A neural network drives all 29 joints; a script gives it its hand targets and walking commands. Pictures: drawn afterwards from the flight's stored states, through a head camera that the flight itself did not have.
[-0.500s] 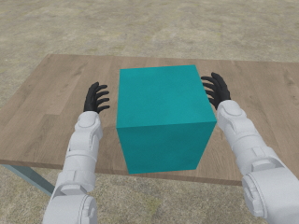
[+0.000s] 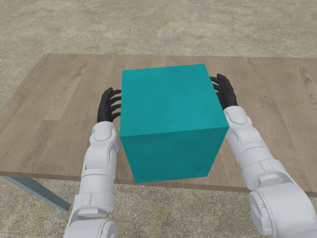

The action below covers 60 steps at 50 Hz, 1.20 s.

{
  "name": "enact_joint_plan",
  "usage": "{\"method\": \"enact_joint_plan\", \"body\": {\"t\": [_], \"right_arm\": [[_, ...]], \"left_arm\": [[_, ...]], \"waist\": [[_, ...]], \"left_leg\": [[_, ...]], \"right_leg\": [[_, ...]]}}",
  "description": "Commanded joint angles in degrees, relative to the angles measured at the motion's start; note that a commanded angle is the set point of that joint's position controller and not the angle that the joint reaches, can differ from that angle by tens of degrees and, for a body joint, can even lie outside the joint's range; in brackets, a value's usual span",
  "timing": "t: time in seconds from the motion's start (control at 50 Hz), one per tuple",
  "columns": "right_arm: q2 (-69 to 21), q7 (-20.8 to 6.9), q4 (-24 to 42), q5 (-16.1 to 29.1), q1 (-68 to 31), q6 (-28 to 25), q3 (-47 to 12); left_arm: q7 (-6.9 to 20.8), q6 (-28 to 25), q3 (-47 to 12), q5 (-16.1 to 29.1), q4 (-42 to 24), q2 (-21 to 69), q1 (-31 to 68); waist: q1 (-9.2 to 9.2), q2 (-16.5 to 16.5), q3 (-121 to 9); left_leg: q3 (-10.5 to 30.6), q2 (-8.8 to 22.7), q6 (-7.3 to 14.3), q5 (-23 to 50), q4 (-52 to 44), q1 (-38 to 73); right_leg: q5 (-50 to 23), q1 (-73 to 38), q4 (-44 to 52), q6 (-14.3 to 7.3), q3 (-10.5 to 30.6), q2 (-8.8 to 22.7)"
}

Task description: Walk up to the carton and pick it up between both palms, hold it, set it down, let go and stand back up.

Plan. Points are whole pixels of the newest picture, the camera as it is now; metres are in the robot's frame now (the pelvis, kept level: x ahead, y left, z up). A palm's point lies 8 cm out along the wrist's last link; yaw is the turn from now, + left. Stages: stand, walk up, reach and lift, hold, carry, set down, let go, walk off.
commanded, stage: reach and lift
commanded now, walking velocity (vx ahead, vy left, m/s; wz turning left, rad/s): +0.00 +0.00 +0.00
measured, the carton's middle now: (167, 127) +0.39 +0.07 +0.04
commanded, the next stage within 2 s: none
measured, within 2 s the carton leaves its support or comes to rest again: leaves its support in 1.56 s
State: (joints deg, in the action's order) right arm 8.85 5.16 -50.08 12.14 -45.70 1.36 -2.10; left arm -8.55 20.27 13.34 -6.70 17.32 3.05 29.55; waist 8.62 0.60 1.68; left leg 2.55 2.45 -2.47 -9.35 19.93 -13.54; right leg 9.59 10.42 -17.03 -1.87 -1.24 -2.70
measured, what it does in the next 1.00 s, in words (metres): stands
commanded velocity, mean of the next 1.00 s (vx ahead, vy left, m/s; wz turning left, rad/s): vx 0.00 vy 0.00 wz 0.00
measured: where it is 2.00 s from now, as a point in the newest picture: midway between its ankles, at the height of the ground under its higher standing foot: outside the picture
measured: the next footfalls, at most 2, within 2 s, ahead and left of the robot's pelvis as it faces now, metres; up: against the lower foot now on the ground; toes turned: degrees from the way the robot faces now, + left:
none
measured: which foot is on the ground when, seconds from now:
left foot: down 0.00-1.00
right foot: down 0.00-1.00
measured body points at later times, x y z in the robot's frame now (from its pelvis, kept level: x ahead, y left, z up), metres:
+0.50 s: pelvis +0.00 +0.00 +0.00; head +0.03 +0.00 +0.45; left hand +0.36 +0.22 +0.10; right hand +0.45 -0.07 +0.11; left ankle +0.01 +0.14 -0.75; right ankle -0.01 -0.10 -0.75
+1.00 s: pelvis +0.01 +0.00 +0.00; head +0.01 +0.02 +0.45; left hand +0.36 +0.22 +0.10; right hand +0.44 -0.08 +0.11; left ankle +0.01 +0.14 -0.75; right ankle -0.01 -0.10 -0.75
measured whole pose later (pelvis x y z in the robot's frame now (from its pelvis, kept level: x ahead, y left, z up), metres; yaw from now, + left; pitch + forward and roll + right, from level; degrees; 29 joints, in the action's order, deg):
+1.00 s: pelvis +0.01 +0.00 +0.00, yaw +2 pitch +1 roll +0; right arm 1.6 -0.4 -57.0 -6.7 -44.8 -4.7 15.3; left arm -2.6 15.8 24.2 -21.8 20.9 9.7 31.3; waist 5.7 -2.4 0.2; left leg 4.0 1.7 -2.5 -8.9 18.1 -9.8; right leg 10.1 6.3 -15.7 -2.1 -2.9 -2.0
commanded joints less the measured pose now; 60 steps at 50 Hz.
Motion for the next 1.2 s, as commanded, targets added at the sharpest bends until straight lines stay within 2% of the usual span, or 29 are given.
{"method": "enact_joint_plan", "body": {"t": [0.0, 0.04, 0.06, 0.1, 0.14, 0.16, 0.2, 0.3, 0.32, 0.34, 0.38, 0.42, 0.44, 0.5, 0.54, 0.6, 0.62, 0.66, 0.74, 0.8, 0.86, 0.88, 0.9, 0.94, 0.96, 0.98, 1.04, 1.1, 1.18], "right_arm": [[3.12, 0.09, 8.61, -0.32, -22.55, -0.78, -0.44], [3.55, 0.46, 7.7, 0.63, -23.73, -0.48, -0.47], [2.92, 0.62, 7.72, 1.08, -24.19, -0.28, -0.84], [1.77, 1.19, 7.55, 1.15, -24.79, 0.28, -1.26], [0.79, 1.46, 6.66, 1.36, -24.91, 0.77, -1.62], [1.44, 1.39, 4.73, 1.52, -23.63, 1.07, -1.93], [0.05, 1.25, 6.24, 1.93, -24.13, 0.74, -2.63], [-3.64, 0.54, 7.01, -0.52, -24.23, -0.15, -1.01], [-5.3, 0.0, 7.23, -1.42, -23.7, -0.75, -1.14], [-7.72, -0.6, 8.01, -2.44, -24.16, -1.13, -1.46], [-14.7, -2.73, 6.83, -6.37, -24.15, -2.05, -1.33], [-29.56, -6.58, 7.04, -12.75, -25.94, -3.42, -1.97], [-33.21, -8.15, 7.26, -14.68, -25.86, -4.45, -2.15], [-36.27, -9.79, 6.81, -17.06, -25.45, -6.72, -2.03], [-37.19, -9.86, 5.33, -18.16, -25.07, -7.98, -1.78], [-38.04, -10.09, 3.02, -18.74, -24.84, -8.29, -0.87], [-37.55, -10.13, 2.86, -19.34, -25.32, -8.38, 0.15], [-37.74, -10.4, 1.06, -19.69, -24.58, -7.98, 1.23], [-36.32, -11.1, -1.52, -20.31, -23.7, -8.3, 3.44], [-35.53, -11.2, -1.37, -20.26, -24.31, -8.68, 4.0], [-34.72, -11.48, -2.37, -20.3, -23.6, -9.07, 5.25], [-35.28, -11.52, -2.41, -20.25, -23.61, -9.18, 4.92], [-35.34, -11.5, -2.32, -20.06, -23.98, -9.34, 4.92], [-35.53, -11.37, -1.97, -20.19, -24.66, -9.2, 4.47], [-35.05, -11.32, -1.05, -20.48, -25.45, -9.46, 4.78], [-35.93, -11.25, -0.38, -20.09, -24.67, -9.72, 3.56], [-37.04, -10.84, -0.87, -20.07, -24.99, -9.56, 2.46], [-37.26, -10.79, -0.46, -19.64, -25.93, -9.6, 2.23], [-37.36, -10.55, -1.55, -20.3, -26.24, -9.74, 2.8]], "left_arm": [[-0.23, -2.59, -0.01, 0.19, -6.66, -3.91, 20.18], [-1.1, -2.62, -0.52, 0.63, -6.4, -3.99, 21.6], [-1.67, -2.9, -0.51, 0.92, -7.16, -3.49, 22.41], [-2.15, -2.96, -0.77, 1.78, -5.66, -2.9, 23.23], [-2.22, -3.11, -1.32, 1.85, -5.02, -1.61, 23.44], [-2.12, -2.74, -1.13, 1.21, -3.95, -1.8, 22.62], [-1.58, -2.54, -1.53, 0.91, -3.74, -0.01, 21.15], [0.31, -3.52, -2.29, -0.63, -5.12, 3.27, 23.46], [0.97, -3.64, -3.0, -1.5, -4.74, 4.61, 22.81], [1.84, -3.92, -3.19, -2.11, -4.72, 6.46, 23.07], [4.3, -4.45, -4.39, -4.45, -3.56, 12.0, 24.17], [9.55, -4.65, -8.08, -7.44, -0.89, 25.73, 25.64], [11.47, -4.82, -9.75, -8.42, -0.12, 29.53, 25.36], [13.61, -5.82, -10.25, -9.77, 1.36, 30.68, 25.09], [13.79, -6.08, -9.06, -11.34, 2.39, 29.39, 24.61], [13.73, -6.19, -7.96, -12.29, 3.83, 28.29, 24.95], [13.64, -6.3, -8.24, -11.97, 4.15, 28.61, 25.74], [13.47, -6.65, -7.21, -12.57, 5.42, 28.11, 25.65], [12.56, -6.53, -8.07, -13.04, 4.71, 29.63, 25.72], [12.27, -5.99, -8.83, -13.14, 5.06, 30.0, 25.13], [11.6, -6.02, -9.51, -13.24, 4.94, 30.99, 24.61], [11.38, -6.15, -9.33, -13.36, 4.51, 30.9, 24.45], [11.21, -6.15, -9.8, -13.0, 4.25, 31.17, 24.65], [11.14, -6.14, -8.64, -13.48, 5.52, 30.46, 23.93], [11.19, -6.05, -9.29, -13.4, 5.64, 31.11, 23.99], [11.25, -6.24, -8.92, -13.32, 6.21, 31.1, 22.23], [11.38, -7.14, -8.3, -13.04, 6.67, 29.98, 23.64], [11.44, -7.12, -7.72, -13.35, 7.51, 29.53, 23.99], [11.42, -8.05, -8.31, -12.36, 7.4, 29.7, 26.31]], "waist": [[1.11, -2.86, -26.44], [0.99, -2.07, -27.62], [1.53, -1.38, -28.15], [1.25, -2.34, -27.83], [1.02, -1.61, -27.8], [1.09, -0.79, -27.08], [1.5, -0.35, -27.87], [0.06, 0.78, -29.61], [-0.08, 1.19, -29.78], [0.02, 0.08, -29.73], [-0.56, -0.45, -29.33], [-2.52, -0.87, -29.27], [-3.09, -0.82, -30.75], [-2.98, -1.67, -30.43], [-2.18, -2.8, -26.14], [-0.87, -3.31, -20.49], [-1.34, -3.13, -19.24], [-0.57, -3.26, -17.0], [-0.91, -0.29, -16.9], [-1.76, -0.72, -17.91], [-2.18, 1.47, -19.54], [-1.6, 1.19, -20.51], [-1.87, 1.72, -21.15], [-1.37, 0.75, -20.54], [-2.18, 0.66, -21.33], [-1.19, -0.13, -22.24], [-0.73, -1.62, -21.46], [-0.08, -1.33, -21.38], [-0.94, -2.24, -21.28]], "left_leg": [[-6.18, -3.3, 0.41, 20.48, 0.11, 5.27], [-5.96, -2.98, 0.19, 20.78, 0.44, 5.8], [-6.03, -2.85, 0.22, 21.12, 0.75, 5.98], [-5.98, -2.73, 0.77, 18.88, 0.66, 5.46], [-5.77, -2.62, 0.43, 19.61, 1.01, 6.03], [-5.59, -2.5, -0.07, 20.13, 1.1, 7.41], [-5.35, -2.58, -0.13, 22.57, 1.97, 8.25], [-5.29, -2.98, -0.72, 24.97, 2.47, 8.5], [-5.25, -3.05, -1.17, 26.26, 2.78, 9.62], [-5.29, -3.22, -0.95, 26.44, 2.6, 9.67], [-5.41, -3.44, -0.96, 26.14, 1.92, 9.78], [-5.49, -4.0, -0.58, 25.36, 0.87, 9.1], [-5.47, -4.28, -0.67, 25.56, 0.67, 8.8], [-6.13, -4.94, -0.05, 25.07, 0.47, 4.44], [-6.44, -5.02, 0.59, 23.11, -0.73, 3.04], [-6.97, -4.59, 1.37, 20.85, -2.14, 3.35], [-7.15, -4.49, 1.27, 19.65, -2.6, 3.38], [-7.53, -4.41, 1.68, 17.74, -3.31, 4.09], [-7.52, -3.91, 0.58, 21.52, -2.25, 8.43], [-7.21, -3.74, 0.29, 23.77, -1.17, 10.09], [-6.97, -3.62, -0.19, 24.31, -0.72, 10.69], [-7.03, -3.62, -0.18, 24.78, -0.53, 11.1], [-6.91, -3.62, -0.26, 25.42, -0.31, 10.69], [-7.0, -3.92, 0.29, 23.68, -0.5, 9.02], [-6.82, -3.93, 0.29, 22.47, -0.86, 7.97], [-6.92, -4.03, 0.69, 23.26, -0.71, 7.23], [-7.14, -4.24, 1.37, 21.82, -1.49, 4.94], [-6.95, -4.1, 1.47, 21.09, -1.96, 4.61], [-7.13, -3.85, 1.35, 20.44, -2.06, 4.68]], "right_leg": [[-19.18, -14.19, -1.24, 3.85, 0.25, 0.31], [-17.59, -13.23, -1.11, 3.53, 0.33, 0.09], [-16.18, -12.4, -1.07, 3.37, 0.33, 0.0], [-14.02, -11.78, -0.54, 3.42, 0.84, 0.33], [-14.67, -11.23, -0.61, 3.39, 0.63, 0.28], [-14.77, -10.48, -0.44, 3.12, 0.57, 0.14], [-15.39, -9.92, -0.02, 2.91, 0.53, 0.24], [-18.25, -11.31, -0.55, 2.97, 0.0, 0.39], [-19.36, -11.28, -0.69, 2.82, -0.48, 0.19], [-19.96, -11.81, -0.52, 3.0, -0.51, 0.26], [-21.25, -12.5, -0.6, 3.08, -1.28, 0.56], [-24.19, -14.88, -0.52, 3.43, -2.24, 1.14], [-25.54, -16.02, -0.99, 3.29, -2.72, 1.25], [-28.67, -20.42, -2.34, 3.42, -2.82, 1.59], [-27.98, -21.37, -2.39, 4.04, -3.35, 1.58], [-22.63, -18.92, -0.83, 4.1, -3.96, 1.7], [-20.43, -17.67, -0.44, 4.11, -4.12, 1.63], [-16.11, -16.47, 0.48, 3.79, -4.33, 1.74], [-12.57, -12.85, 1.62, 2.58, -5.06, 1.22], [-12.52, -11.57, 2.25, 2.36, -5.45, 0.79], [-11.59, -10.02, 2.41, 1.93, -5.71, 0.75], [-11.48, -9.75, 2.4, 1.93, -5.78, 0.62], [-12.71, -10.01, 2.15, 1.9, -5.74, 0.76], [-13.52, -11.51, 1.93, 2.36, -5.35, 0.97], [-14.05, -11.94, 1.73, 2.48, -5.43, 1.0], [-15.56, -13.38, 1.41, 2.6, -5.22, 0.99], [-17.92, -15.21, 0.89, 3.35, -4.61, 1.35], [-17.99, -15.72, 0.8, 3.44, -4.62, 1.6], [-16.79, -14.15, 0.75, 3.42, -4.79, 1.33]]}}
